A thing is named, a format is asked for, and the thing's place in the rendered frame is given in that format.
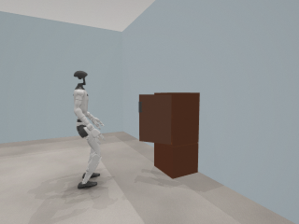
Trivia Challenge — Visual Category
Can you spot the robot right forearm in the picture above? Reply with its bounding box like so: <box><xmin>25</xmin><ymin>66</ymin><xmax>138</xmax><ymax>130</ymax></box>
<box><xmin>75</xmin><ymin>108</ymin><xmax>94</xmax><ymax>131</ymax></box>

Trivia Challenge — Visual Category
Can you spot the cupboard door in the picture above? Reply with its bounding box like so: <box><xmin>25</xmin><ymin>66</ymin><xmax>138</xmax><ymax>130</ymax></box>
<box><xmin>139</xmin><ymin>94</ymin><xmax>172</xmax><ymax>145</ymax></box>

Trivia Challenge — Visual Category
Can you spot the left robot foot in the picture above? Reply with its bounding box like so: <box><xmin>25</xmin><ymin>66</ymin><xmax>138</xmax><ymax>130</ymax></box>
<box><xmin>82</xmin><ymin>173</ymin><xmax>100</xmax><ymax>178</ymax></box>

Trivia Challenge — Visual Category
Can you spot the robot left forearm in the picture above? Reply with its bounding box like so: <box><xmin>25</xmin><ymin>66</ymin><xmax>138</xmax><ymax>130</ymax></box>
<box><xmin>86</xmin><ymin>111</ymin><xmax>94</xmax><ymax>120</ymax></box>

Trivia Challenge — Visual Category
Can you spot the handle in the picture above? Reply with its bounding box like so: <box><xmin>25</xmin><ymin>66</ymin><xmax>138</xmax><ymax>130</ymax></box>
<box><xmin>138</xmin><ymin>102</ymin><xmax>143</xmax><ymax>113</ymax></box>

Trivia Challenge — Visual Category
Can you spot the right robot upper arm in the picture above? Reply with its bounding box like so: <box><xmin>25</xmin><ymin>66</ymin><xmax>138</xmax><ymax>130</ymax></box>
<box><xmin>74</xmin><ymin>90</ymin><xmax>85</xmax><ymax>114</ymax></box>

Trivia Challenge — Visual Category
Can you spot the humanoid robot head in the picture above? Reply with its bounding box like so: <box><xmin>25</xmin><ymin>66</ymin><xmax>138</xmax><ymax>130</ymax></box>
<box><xmin>74</xmin><ymin>71</ymin><xmax>88</xmax><ymax>90</ymax></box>

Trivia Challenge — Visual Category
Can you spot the robot right hand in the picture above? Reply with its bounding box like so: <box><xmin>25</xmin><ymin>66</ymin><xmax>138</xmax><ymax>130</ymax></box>
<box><xmin>91</xmin><ymin>128</ymin><xmax>106</xmax><ymax>145</ymax></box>

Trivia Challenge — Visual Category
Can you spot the robot left hand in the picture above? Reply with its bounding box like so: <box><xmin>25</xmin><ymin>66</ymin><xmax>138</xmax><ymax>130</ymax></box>
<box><xmin>92</xmin><ymin>118</ymin><xmax>105</xmax><ymax>130</ymax></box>

